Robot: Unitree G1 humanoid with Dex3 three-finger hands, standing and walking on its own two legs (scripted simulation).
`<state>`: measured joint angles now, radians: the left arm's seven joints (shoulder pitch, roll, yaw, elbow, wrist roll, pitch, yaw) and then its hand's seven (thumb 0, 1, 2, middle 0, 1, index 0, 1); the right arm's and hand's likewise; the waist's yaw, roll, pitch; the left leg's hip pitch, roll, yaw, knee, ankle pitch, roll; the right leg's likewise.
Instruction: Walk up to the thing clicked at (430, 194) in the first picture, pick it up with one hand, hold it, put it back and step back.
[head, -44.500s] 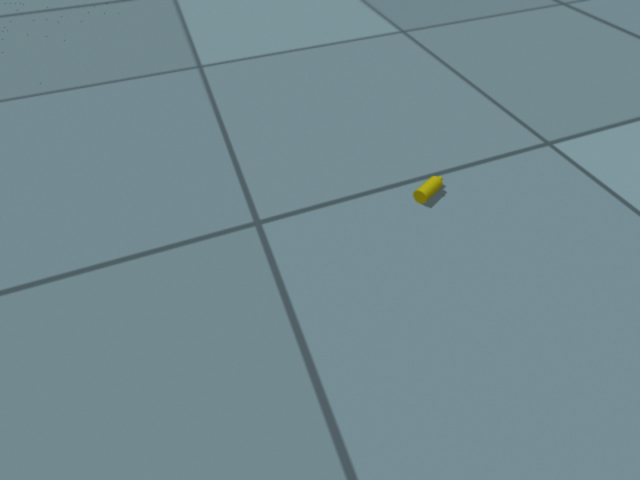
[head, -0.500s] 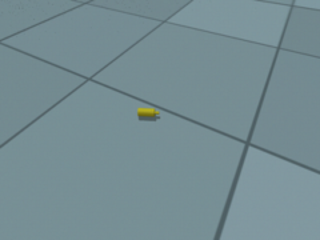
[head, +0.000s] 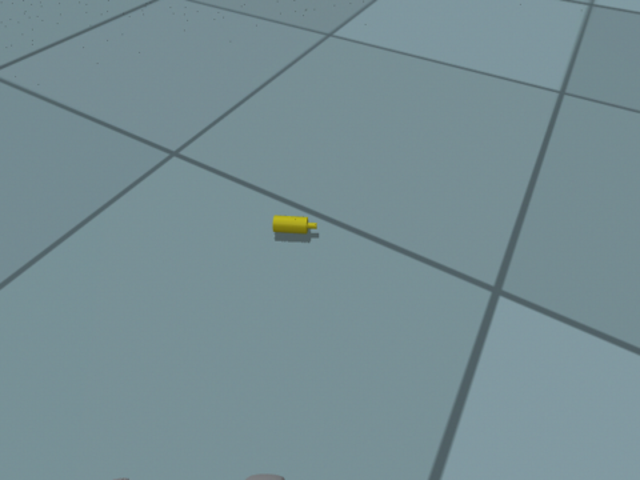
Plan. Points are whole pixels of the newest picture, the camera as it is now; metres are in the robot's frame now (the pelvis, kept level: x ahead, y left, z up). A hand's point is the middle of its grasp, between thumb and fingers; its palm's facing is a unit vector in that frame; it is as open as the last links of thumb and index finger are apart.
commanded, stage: step back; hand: left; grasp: from above
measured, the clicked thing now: (295, 224) +1.12 +0.19 -0.73
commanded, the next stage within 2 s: stand in 0.24 s
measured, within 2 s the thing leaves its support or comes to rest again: neither
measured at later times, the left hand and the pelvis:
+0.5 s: hand out of the picture +0.11 +0.26 -0.14, palm faces -0.03 -0.94 -0.33, open 7.4 cm; pelvis +0.01 +0.01 +0.02, yaw -1 degrees
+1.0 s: hand out of the picture +0.09 +0.25 -0.14, palm faces -0.05 -0.94 -0.34, open 7.4 cm; pelvis +0.01 +0.00 +0.02, yaw -1 degrees
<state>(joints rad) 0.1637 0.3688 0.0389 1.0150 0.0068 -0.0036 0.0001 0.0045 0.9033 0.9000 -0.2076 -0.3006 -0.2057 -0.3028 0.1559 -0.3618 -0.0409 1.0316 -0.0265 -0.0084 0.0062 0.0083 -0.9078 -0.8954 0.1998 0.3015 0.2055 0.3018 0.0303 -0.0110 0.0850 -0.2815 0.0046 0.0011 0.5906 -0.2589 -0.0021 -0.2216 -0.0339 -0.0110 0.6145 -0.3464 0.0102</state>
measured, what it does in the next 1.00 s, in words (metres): stands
